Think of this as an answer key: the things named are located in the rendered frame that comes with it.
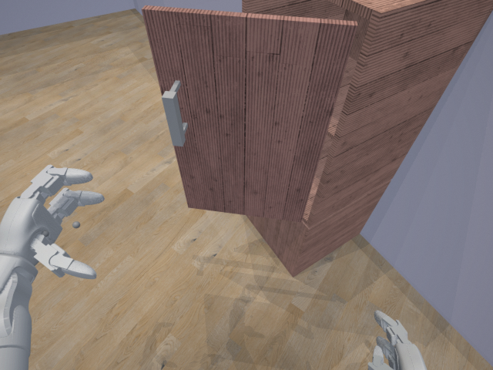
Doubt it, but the robot right hand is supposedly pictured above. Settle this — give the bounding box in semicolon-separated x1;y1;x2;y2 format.
368;310;427;370

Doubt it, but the cupboard door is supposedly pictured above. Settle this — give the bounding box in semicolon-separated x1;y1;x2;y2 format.
142;5;357;222

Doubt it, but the handle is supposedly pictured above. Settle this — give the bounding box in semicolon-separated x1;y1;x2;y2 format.
162;80;188;146

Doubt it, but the robot left hand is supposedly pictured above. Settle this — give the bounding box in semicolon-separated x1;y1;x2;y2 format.
0;164;105;279

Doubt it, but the robot left forearm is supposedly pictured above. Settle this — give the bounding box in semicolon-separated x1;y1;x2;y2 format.
0;254;38;370

